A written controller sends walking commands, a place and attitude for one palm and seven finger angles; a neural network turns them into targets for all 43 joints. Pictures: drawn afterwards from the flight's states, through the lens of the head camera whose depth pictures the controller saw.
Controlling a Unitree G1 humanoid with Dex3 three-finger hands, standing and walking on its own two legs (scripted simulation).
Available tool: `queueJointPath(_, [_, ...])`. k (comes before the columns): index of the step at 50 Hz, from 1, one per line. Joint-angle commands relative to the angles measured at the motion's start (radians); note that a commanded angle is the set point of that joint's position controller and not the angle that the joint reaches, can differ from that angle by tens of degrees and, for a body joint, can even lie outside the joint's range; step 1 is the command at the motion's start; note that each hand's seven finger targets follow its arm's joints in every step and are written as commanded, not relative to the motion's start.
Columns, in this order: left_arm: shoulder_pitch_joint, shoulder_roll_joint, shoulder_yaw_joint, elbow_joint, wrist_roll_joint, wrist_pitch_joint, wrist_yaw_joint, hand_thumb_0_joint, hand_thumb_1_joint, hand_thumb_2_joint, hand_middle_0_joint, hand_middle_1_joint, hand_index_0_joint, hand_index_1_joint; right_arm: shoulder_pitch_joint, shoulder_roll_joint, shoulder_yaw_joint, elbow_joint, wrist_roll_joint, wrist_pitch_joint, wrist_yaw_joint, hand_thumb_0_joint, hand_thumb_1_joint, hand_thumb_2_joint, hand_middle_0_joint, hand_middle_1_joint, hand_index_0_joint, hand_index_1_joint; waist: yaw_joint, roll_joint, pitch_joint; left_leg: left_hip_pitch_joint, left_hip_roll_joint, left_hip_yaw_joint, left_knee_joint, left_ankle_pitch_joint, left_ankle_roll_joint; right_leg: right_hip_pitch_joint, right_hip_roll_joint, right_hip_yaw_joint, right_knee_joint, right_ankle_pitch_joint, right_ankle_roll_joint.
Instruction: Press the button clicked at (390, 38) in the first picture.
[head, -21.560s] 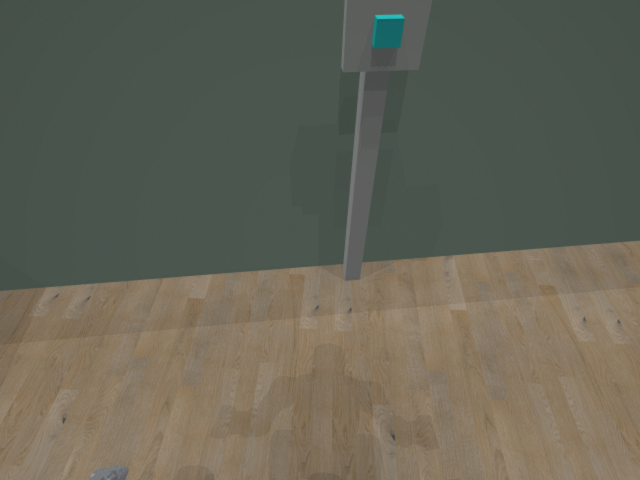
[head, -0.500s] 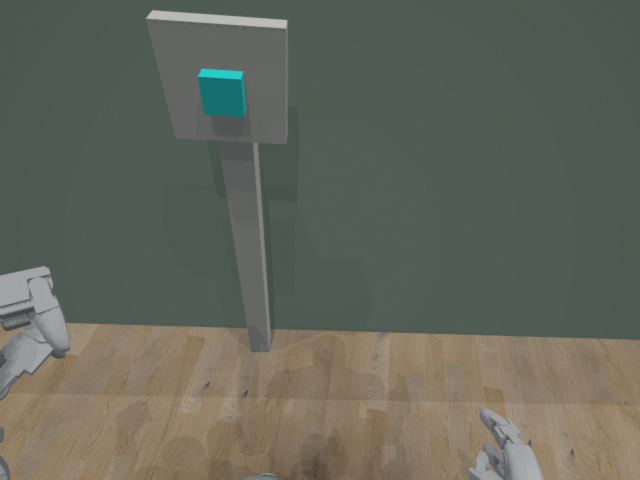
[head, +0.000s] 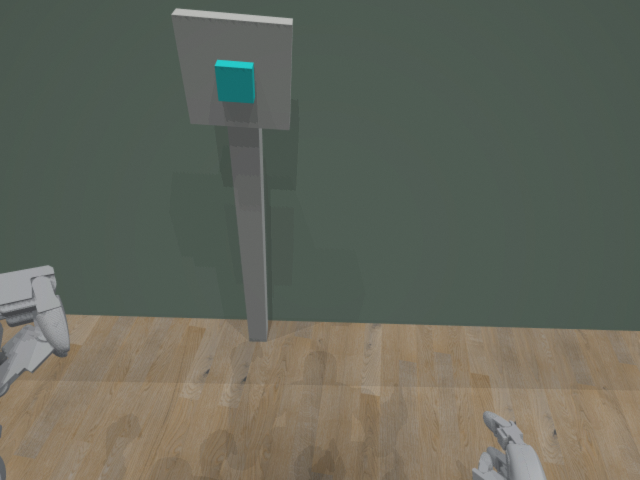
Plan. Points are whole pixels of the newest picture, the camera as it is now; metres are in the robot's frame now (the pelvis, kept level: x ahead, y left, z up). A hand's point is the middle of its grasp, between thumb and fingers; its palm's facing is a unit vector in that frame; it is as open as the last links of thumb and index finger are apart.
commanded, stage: stop stepping back and stand still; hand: left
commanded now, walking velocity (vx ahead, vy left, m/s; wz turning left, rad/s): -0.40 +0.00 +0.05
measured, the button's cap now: (236, 81) +0.66 +0.20 +0.18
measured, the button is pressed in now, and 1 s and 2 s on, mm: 0 0 0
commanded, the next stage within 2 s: let the arm hang, fingers relaxed in 0.80 s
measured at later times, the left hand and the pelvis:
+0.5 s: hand out of the picture +0.10 +0.26 +0.17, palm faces +0.45 -0.83 -0.31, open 3.1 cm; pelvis -0.09 +0.01 +0.00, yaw +1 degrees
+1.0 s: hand out of the picture +0.09 +0.28 +0.04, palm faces +0.24 -0.86 -0.44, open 3.0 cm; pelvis -0.11 +0.03 +0.00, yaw +3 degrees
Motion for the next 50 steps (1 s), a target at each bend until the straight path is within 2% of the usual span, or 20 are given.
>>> queueJointPath(1, [-0.041,0.151,0.100,-0.255,0.002,-0.074,0.005,0.000,0.900,0.900,-1.300,-1.500,-1.300,-1.500,-0.102,-0.131,-0.047,-0.184,-0.030,-0.097,0.013,0.000,-0.900,-0.900,0.200,0.300,0.200,0.300,0.007,0.247,-0.139,0.039,0.353,-0.411,-0.441,-0.138,0.065,-0.008,0.044,0.080,0.358,-0.187,-0.025])
queueJointPath(3, [0.060,0.136,0.100,-0.270,-0.004,-0.059,0.009,0.000,0.900,0.900,-1.300,-1.500,-1.300,-1.500,-0.081,-0.120,-0.053,-0.196,-0.015,-0.106,0.029,0.000,-0.900,-0.900,0.200,0.300,0.200,0.300,0.011,0.181,-0.190,0.155,0.285,-0.290,-0.417,-0.239,0.054,-0.044,0.036,0.034,0.274,-0.168,-0.030])
queueJointPath(8, [0.158,0.148,0.115,-0.307,-0.013,0.007,0.015,0.000,0.900,0.900,-1.300,-1.500,-1.300,-1.500,-0.070,-0.103,-0.036,-0.209,-0.013,-0.098,0.034,0.000,-0.900,-0.900,0.200,0.300,0.200,0.300,-0.004,0.286,-0.146,0.095,0.138,-0.125,-0.471,-0.399,-0.109,0.152,0.100,-0.123,-0.140,-0.170,-0.052])
queueJointPath(9, [0.176,0.162,0.123,-0.295,-0.012,0.019,0.014,0.000,0.900,0.900,-1.300,-1.500,-1.300,-1.500,-0.060,-0.099,-0.033,-0.203,-0.012,-0.089,0.030,0.000,-0.900,-0.900,0.200,0.300,0.200,0.300,-0.008,0.215,-0.133,0.119,0.087,-0.054,-0.377,-0.330,-0.128,0.151,0.067,-0.101,-0.260,-0.125,-0.066])
queueJointPath(10, [0.161,0.176,0.129,-0.294,-0.010,0.025,0.012,0.000,0.900,0.900,-1.300,-1.500,-1.300,-1.500,-0.045,-0.097,-0.036,-0.186,-0.008,-0.075,0.027,0.000,-0.900,-0.900,0.200,0.300,0.200,0.300,-0.019,0.068,-0.128,0.240,0.022,0.043,-0.115,-0.224,-0.116,-0.017,-0.059,-0.017,-0.359,-0.101,-0.106])
queueJointPath(11, [0.122,0.195,0.157,-0.298,-0.023,0.030,0.018,0.000,0.900,0.900,-1.300,-1.500,-1.300,-1.500,-0.062,-0.100,-0.040,-0.174,-0.016,-0.058,0.020,0.000,-0.900,-0.900,0.200,0.300,0.200,0.300,-0.018,-0.044,-0.106,0.328,0.006,0.022,0.164,-0.165,-0.098,-0.272,-0.219,0.135,-0.441,-0.201,-0.163])
queueJointPath(12, [0.058,0.200,0.186,-0.307,-0.032,0.041,0.030,0.000,0.900,0.900,-1.300,-1.500,-1.300,-1.500,-0.084,-0.099,-0.029,-0.159,-0.039,-0.049,0.018,0.000,-0.900,-0.900,0.200,0.300,0.200,0.300,-0.017,-0.040,-0.091,0.284,0.024,-0.009,0.289,-0.141,-0.091,-0.343,-0.317,0.193,-0.448,-0.205,-0.211])
queueJointPath(13, [0.034,0.160,0.129,-0.233,-0.027,0.068,0.023,0.000,0.900,0.900,-1.300,-1.500,-1.300,-1.500,-0.073,-0.089,-0.037,-0.148,-0.008,-0.050,0.009,0.000,-0.900,-0.900,0.200,0.300,0.200,0.300,-0.020,-0.200,-0.064,0.171,0.016,-0.060,0.404,-0.167,-0.090,-0.340,-0.337,0.233,-0.440,-0.386,-0.228])
queueJointPath(16, [-0.099,0.098,0.055,-0.098,0.012,0.071,0.030,0.000,0.900,0.900,-1.300,-1.500,-1.300,-1.500,-0.101,-0.119,-0.035,-0.131,0.003,-0.066,-0.009,0.000,-0.900,-0.900,0.200,0.300,0.200,0.300,-0.039,-0.115,0.137,0.083,0.094,-0.052,0.330,-0.203,-0.052,-0.361,-0.307,0.160,-0.403,-0.293,-0.164])
queueJointPath(19, [-0.149,0.098,0.031,-0.125,0.039,0.043,0.039,0.000,0.900,0.900,-1.300,-1.500,-1.300,-1.500,-0.083,-0.113,-0.020,-0.123,-0.003,-0.099,-0.019,0.000,-0.900,-0.900,0.200,0.300,0.200,0.300,-0.032,0.038,0.119,0.169,0.078,0.025,-0.089,-0.232,-0.014,-0.212,-0.232,0.106,-0.254,-0.222,-0.129])
queueJointPath(22, [-0.067,0.129,0.070,-0.238,0.032,0.002,0.045,0.000,0.900,0.900,-1.300,-1.500,-1.300,-1.500,-0.052,-0.125,-0.021,-0.160,-0.001,-0.129,-0.011,0.000,-0.900,-0.900,0.200,0.300,0.200,0.300,-0.026,0.274,-0.011,0.279,0.262,-0.284,-0.235,-0.058,0.074,-0.180,-0.048,-0.043,0.082,0.038,-0.032])
queueJointPath(24, [-0.082,0.152,0.090,-0.295,0.030,-0.009,0.035,0.000,0.900,0.900,-1.300,-1.500,-1.300,-1.500,-0.056,-0.102,-0.016,-0.143,-0.023,-0.139,0.003,0.000,-0.900,-0.900,0.200,0.300,0.200,0.300,-0.029,0.215,-0.011,0.221,0.322,-0.425,-0.340,-0.039,0.105,-0.183,-0.034,-0.025,0.227,-0.145,-0.015])
queueJointPath(29, [0.086,0.112,0.102,-0.184,0.030,0.003,0.031,0.000,0.900,0.900,-1.300,-1.500,-1.300,-1.500,-0.065,-0.111,-0.023,-0.158,0.001,-0.128,0.026,0.000,-0.900,-0.900,0.200,0.300,0.200,0.300,-0.015,0.163,-0.005,-0.033,0.176,-0.096,-0.232,-0.235,0.015,0.143,-0.049,-0.053,-0.130,0.027,-0.027])
queueJointPath(33, [0.060,0.124,0.125,-0.105,0.015,0.004,0.033,0.000,0.900,0.900,-1.300,-1.500,-1.300,-1.500,-0.043,-0.102,-0.049,-0.147,0.007,-0.088,0.022,0.000,-0.900,-0.900,0.200,0.300,0.200,0.300,-0.021,-0.179,0.036,-0.004,0.038,0.006,0.260,-0.249,-0.049,-0.113,-0.332,0.375,-0.431,-0.331,-0.177])
queueJointPath(37, [-0.003,0.097,0.093,-0.126,0.023,-0.004,0.035,0.000,0.900,0.900,-1.300,-1.500,-1.300,-1.500,-0.081,-0.087,-0.024,-0.148,0.007,-0.094,0.013,0.000,-0.900,-0.900,0.200,0.300,0.200,0.300,-0.029,-0.109,0.002,0.083,0.076,0.008,0.062,-0.204,-0.031,-0.039,-0.268,0.152,-0.288,0.066,-0.139])
queueJointPath(41, [-0.024,0.098,0.065,-0.223,0.029,-0.021,0.038,0.000,0.900,0.900,-1.300,-1.500,-1.300,-1.500,-0.088,-0.128,-0.039,-0.162,0.002,-0.119,0.004,0.000,-0.900,-0.900,0.200,0.300,0.200,0.300,-0.004,0.077,-0.029,0.227,0.164,-0.096,-0.185,0.051,0.006,-0.011,-0.102,0.033,-0.151,0.149,-0.022])
queueJointPath(44, [-0.025,0.102,0.074,-0.222,0.040,-0.025,0.035,0.000,0.900,0.900,-1.300,-1.500,-1.300,-1.500,-0.082,-0.105,-0.021,-0.157,0.000,-0.126,0.007,0.000,-0.900,-0.900,0.200,0.300,0.200,0.300,-0.005,0.186,-0.022,0.151,0.187,-0.142,-0.244,0.104,0.005,0.053,-0.062,-0.029,-0.073,0.189,-0.007])
queueJointPath(45, [-0.111,-0.015,-0.251,0.650,0.116,0.162,-0.107,0.000,0.900,0.900,-1.300,-1.500,-1.300,-1.500,-0.121,-0.333,-0.101,0.091,-0.002,-0.132,0.106,0.000,-0.900,-0.900,0.200,0.300,0.200,0.300,-0.047,0.159,0.070,0.050,0.167,-0.136,-0.083,0.320,0.022,-0.078,-0.112,-0.051,0.053,0.324,-0.021])
queueJointPath(47, [-0.113,-0.082,-0.261,0.721,0.093,0.256,-0.126,0.000,0.900,0.900,-1.227,-1.420,-1.227,-1.420,-0.027,-0.206,-0.078,0.062,0.004,-0.041,0.098,0.000,-0.900,-0.900,0.200,0.300,0.200,0.300,-0.016,0.021,-0.070,0.137,0.180,-0.101,-0.053,0.392,0.014,-0.045,-0.092,-0.026,0.039,0.222,-0.033])
queueJointPath(50, [-0.190,-0.039,-0.269,0.885,0.093,0.261,-0.133,0.000,0.900,0.900,-1.117,-1.300,-1.117,-1.300,-0.036,-0.202,-0.054,0.057,-0.008,-0.012,0.092,0.000,-0.900,-0.900,0.200,0.300,0.200,0.300,-0.003,-0.112,-0.098,0.100,0.158,-0.144,-0.062,0.273,0.028,0.041,-0.105,-0.004,-0.024,0.265,-0.043])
